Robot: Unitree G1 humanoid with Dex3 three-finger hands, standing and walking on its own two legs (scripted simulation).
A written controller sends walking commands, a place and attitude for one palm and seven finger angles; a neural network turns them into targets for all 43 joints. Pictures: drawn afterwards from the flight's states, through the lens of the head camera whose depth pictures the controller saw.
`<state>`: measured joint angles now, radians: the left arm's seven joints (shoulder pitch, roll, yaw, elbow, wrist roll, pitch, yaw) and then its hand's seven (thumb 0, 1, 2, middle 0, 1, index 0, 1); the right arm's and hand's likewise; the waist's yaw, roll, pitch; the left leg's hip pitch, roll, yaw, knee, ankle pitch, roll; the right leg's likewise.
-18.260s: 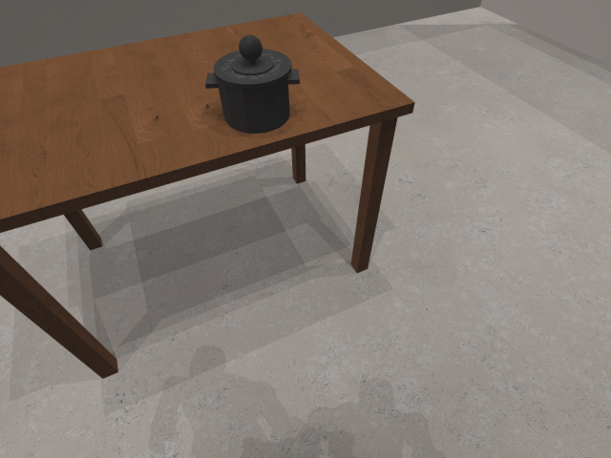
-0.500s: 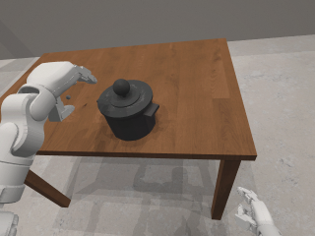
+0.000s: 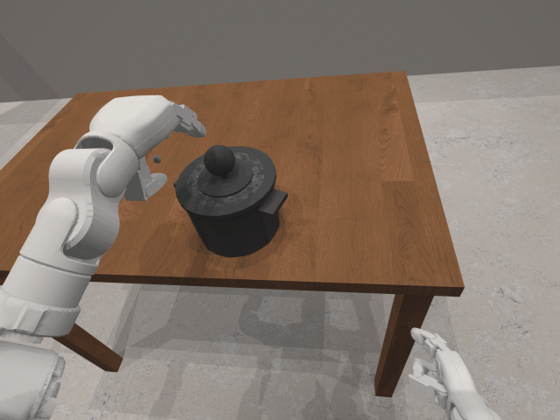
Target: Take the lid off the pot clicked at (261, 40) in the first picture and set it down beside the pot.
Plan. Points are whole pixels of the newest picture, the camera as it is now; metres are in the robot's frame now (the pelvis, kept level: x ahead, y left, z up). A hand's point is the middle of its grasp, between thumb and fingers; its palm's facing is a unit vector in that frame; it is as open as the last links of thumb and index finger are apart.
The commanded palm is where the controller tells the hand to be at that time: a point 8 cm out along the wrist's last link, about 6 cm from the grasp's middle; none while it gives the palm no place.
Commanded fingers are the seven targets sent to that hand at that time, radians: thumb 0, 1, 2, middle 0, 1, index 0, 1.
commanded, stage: move the open hand above the knob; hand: left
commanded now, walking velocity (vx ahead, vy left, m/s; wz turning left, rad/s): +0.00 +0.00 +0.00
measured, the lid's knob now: (219, 160) +0.46 +0.14 +0.14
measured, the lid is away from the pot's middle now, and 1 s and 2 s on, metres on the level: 0.00 0.00 0.00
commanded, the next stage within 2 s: lower the open fingers around the knob in 1.84 s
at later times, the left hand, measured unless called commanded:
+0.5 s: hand (192, 135) +0.42 +0.14 +0.22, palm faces -0.05 -0.03 -1.00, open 10.2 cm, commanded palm +0.39 +0.15 +0.29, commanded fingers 0.00 -0.39 1.63 -0.85 -0.08 -0.85 -0.08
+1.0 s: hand (211, 126) +0.43 +0.12 +0.23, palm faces -0.06 -0.04 -1.00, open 10.2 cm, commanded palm +0.40 +0.14 +0.29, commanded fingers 0.00 -0.39 1.63 -0.85 -0.08 -0.85 -0.08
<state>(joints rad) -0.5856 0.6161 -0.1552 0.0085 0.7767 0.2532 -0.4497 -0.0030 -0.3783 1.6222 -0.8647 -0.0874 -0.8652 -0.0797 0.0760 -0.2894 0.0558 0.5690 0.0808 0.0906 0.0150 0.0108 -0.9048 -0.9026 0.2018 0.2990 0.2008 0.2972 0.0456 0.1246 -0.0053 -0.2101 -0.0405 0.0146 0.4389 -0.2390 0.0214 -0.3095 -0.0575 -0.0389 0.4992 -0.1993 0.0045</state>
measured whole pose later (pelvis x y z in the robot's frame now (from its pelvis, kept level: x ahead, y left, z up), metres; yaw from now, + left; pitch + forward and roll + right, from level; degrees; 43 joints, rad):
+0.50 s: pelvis +0.01 +0.00 +0.00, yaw -1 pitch +2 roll +1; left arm -0.77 0.54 -0.25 0.19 0.82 0.31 -0.42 0.00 -0.38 1.62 -0.86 -0.09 -0.86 -0.08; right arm 0.10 -0.29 0.05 0.59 0.09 0.12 0.02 0.01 -0.91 -0.90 0.20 0.30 0.20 0.30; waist 0.01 0.11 -0.02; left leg -0.21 -0.04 0.03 0.44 -0.25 0.03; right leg -0.32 -0.06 -0.03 0.51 -0.21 0.01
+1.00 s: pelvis +0.02 +0.00 +0.00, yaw -1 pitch +2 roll +2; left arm -0.82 0.49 -0.27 0.23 0.83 0.34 -0.43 0.00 -0.38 1.62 -0.86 -0.09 -0.86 -0.08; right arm 0.10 -0.29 0.05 0.59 0.09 0.13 0.02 0.01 -0.91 -0.90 0.20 0.30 0.20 0.30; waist 0.01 0.11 -0.03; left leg -0.21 -0.04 0.03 0.43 -0.26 0.02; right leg -0.32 -0.05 -0.02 0.52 -0.23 0.00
